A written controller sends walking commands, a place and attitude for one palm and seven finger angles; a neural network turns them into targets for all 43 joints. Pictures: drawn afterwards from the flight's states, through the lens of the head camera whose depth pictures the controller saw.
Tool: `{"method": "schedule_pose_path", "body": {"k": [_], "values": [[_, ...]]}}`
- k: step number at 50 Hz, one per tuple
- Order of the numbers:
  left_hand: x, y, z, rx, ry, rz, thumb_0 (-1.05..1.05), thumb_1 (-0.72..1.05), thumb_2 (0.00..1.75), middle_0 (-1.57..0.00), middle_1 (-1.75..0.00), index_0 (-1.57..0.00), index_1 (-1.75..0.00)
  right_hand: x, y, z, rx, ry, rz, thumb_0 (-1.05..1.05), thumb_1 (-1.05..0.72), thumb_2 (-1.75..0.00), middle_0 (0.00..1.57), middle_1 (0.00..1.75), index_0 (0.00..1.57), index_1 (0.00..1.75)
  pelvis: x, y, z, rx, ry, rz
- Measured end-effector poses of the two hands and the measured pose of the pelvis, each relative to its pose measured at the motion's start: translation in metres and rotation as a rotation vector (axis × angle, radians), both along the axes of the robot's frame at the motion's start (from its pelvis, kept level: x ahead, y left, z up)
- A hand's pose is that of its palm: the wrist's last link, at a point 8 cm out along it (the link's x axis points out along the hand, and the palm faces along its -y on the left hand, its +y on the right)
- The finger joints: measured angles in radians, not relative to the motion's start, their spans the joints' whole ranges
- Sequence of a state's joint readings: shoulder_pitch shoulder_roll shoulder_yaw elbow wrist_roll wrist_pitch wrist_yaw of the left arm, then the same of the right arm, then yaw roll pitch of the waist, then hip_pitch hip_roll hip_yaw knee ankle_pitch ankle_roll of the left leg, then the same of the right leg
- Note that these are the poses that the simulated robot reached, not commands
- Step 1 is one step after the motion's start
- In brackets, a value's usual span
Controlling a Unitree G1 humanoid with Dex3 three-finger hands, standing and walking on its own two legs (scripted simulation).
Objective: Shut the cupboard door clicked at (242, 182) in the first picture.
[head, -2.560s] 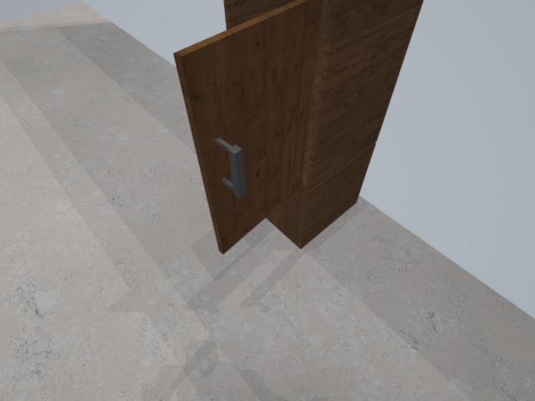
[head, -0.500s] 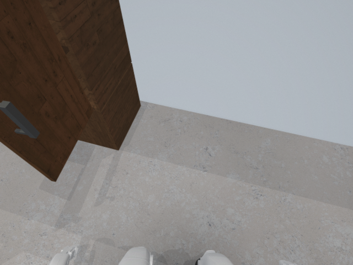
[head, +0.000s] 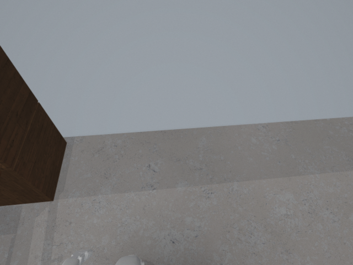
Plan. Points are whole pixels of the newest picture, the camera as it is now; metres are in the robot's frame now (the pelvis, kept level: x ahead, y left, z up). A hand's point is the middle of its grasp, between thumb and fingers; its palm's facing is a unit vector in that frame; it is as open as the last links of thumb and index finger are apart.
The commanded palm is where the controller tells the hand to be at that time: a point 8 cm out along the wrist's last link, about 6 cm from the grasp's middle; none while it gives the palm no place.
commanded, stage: walk to a spot facing it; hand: left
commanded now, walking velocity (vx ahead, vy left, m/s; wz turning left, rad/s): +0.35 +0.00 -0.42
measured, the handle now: out of the picture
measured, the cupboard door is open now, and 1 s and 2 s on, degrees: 95 95 95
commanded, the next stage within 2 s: turn to face it in 1.00 s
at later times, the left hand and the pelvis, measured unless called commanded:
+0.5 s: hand (141, 204) +0.30 +0.11 -0.16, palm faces -0.17 -0.97 -0.19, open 7.3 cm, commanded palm none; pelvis +0.18 -0.06 +0.00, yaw -10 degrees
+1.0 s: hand (168, 156) +0.46 +0.03 -0.16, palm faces -0.12 -0.97 -0.20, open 7.2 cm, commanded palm none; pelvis +0.40 -0.15 +0.01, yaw -10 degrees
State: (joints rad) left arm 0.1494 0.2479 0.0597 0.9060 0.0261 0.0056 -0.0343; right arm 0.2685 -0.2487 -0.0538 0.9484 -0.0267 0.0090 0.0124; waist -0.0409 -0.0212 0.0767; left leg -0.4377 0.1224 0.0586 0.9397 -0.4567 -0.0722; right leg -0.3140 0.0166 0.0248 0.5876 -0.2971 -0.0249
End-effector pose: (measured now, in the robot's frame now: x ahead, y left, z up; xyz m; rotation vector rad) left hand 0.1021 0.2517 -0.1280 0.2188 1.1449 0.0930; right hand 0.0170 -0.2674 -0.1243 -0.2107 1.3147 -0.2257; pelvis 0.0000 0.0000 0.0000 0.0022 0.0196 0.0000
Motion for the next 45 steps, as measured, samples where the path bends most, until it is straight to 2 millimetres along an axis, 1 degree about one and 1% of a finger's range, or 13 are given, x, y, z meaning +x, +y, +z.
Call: {"method": "schedule_pose_path", "body": {"k": [4, 6, 13, 16, 18, 21, 24, 27, 29, 33, 37, 41, 45], "values": [[0.013, -0.002, -0.012, -0.026, 0.077, -0.036, 0.01, 0.90, 0.90, -0.20, -0.30, -0.20, -0.30, 0.043, 0.012, 0.002, -0.002, -0.143, -0.010, 0.00, -0.91, -0.90, 0.20, 0.30, 0.20, 0.30, 0.028, 0.009, -0.005, -0.010, 0.009, -0.068], [0.028, -0.005, -0.016, -0.030, 0.102, -0.061, 0.01, 0.90, 0.90, -0.20, -0.30, -0.20, -0.30, 0.050, 0.017, -0.001, -0.004, -0.167, -0.035, 0.00, -0.91, -0.90, 0.20, 0.30, 0.20, 0.30, 0.040, 0.008, -0.007, -0.011, 0.008, -0.097], [0.131, -0.048, 0.006, -0.055, 0.000, -0.148, 0.02, 0.91, 0.90, -0.20, -0.30, -0.20, -0.30, 0.027, 0.023, -0.001, 0.080, 0.022, -0.115, 0.00, -0.91, -0.90, 0.20, 0.30, 0.20, 0.30, 0.088, -0.019, 0.007, -0.012, 0.013, -0.144], [0.177, -0.072, 0.004, -0.049, -0.093, -0.192, 0.01, 0.91, 0.90, -0.20, -0.30, -0.20, -0.30, 0.017, 0.011, -0.016, 0.109, 0.101, -0.172, 0.00, -0.91, -0.90, 0.20, 0.30, 0.20, 0.30, 0.113, -0.039, -0.006, 0.012, -0.001, -0.148], [0.194, -0.082, 0.001, -0.041, -0.129, -0.170, 0.01, 0.91, 0.90, -0.20, -0.30, -0.20, -0.30, 0.021, -0.001, -0.025, 0.112, 0.150, -0.191, 0.00, -0.91, -0.90, 0.20, 0.30, 0.20, 0.30, 0.125, -0.047, -0.013, 0.011, -0.020, -0.148], [0.198, -0.091, 0.001, -0.032, -0.082, -0.151, 0.01, 0.91, 0.90, -0.20, -0.30, -0.20, -0.30, 0.053, -0.019, -0.021, 0.090, 0.142, -0.206, 0.00, -0.91, -0.90, 0.20, 0.30, 0.20, 0.30, 0.146, -0.052, -0.007, -0.008, -0.028, -0.150], [0.194, -0.095, -0.002, -0.036, 0.010, -0.142, 0.01, 0.91, 0.90, -0.20, -0.30, -0.20, -0.30, 0.103, -0.033, -0.007, 0.065, 0.054, -0.212, 0.01, -0.91, -0.90, 0.20, 0.30, 0.19, 0.30, 0.170, -0.058, 0.003, 0.000, -0.016, -0.173], [0.197, -0.088, -0.008, -0.027, 0.090, -0.126, 0.00, 0.93, 0.90, -0.21, -0.30, -0.20, -0.30, 0.153, -0.041, 0.001, 0.041, -0.051, -0.198, 0.00, -0.91, -0.90, 0.19, 0.30, 0.19, 0.30, 0.198, -0.060, 0.005, 0.005, -0.010, -0.199], [0.203, -0.083, -0.017, -0.023, 0.138, -0.129, 0.00, 0.93, 0.90, -0.21, -0.30, -0.20, -0.30, 0.179, -0.045, -0.004, 0.020, -0.109, -0.190, 0.00, -0.91, -0.90, 0.19, 0.30, 0.19, 0.30, 0.219, -0.059, -0.004, -0.017, 0.001, -0.222], [0.236, -0.090, -0.016, -0.001, 0.184, -0.145, 0.01, 0.92, 0.90, -0.20, -0.30, -0.20, -0.30, 0.201, -0.043, -0.006, 0.042, -0.096, -0.216, 0.00, -0.91, -0.90, 0.19, 0.30, 0.19, 0.30, 0.252, -0.075, -0.002, 0.011, 0.006, -0.231], [0.295, -0.122, -0.001, -0.016, 0.105, -0.162, 0.01, 0.92, 0.90, -0.20, -0.30, -0.20, -0.30, 0.201, -0.042, -0.011, 0.113, 0.030, -0.220, 0.00, -0.91, -0.90, 0.20, 0.30, 0.20, 0.30, 0.284, -0.097, 0.005, 0.006, 0.012, -0.219], [0.348, -0.153, -0.003, -0.021, -0.017, -0.154, 0.01, 0.91, 0.90, -0.20, -0.30, -0.20, -0.30, 0.207, -0.058, -0.027, 0.167, 0.149, -0.237, 0.00, -0.91, -0.90, 0.20, 0.30, 0.20, 0.30, 0.318, -0.123, -0.007, 0.019, -0.008, -0.193], [0.360, -0.172, 0.001, -0.027, 0.005, -0.100, 0.01, 0.91, 0.90, -0.20, -0.30, -0.20, -0.30, 0.260, -0.086, -0.019, 0.142, 0.150, -0.222, 0.00, -0.91, -0.90, 0.20, 0.30, 0.20, 0.30, 0.353, -0.137, 0.003, 0.004, -0.012, -0.168]]}}
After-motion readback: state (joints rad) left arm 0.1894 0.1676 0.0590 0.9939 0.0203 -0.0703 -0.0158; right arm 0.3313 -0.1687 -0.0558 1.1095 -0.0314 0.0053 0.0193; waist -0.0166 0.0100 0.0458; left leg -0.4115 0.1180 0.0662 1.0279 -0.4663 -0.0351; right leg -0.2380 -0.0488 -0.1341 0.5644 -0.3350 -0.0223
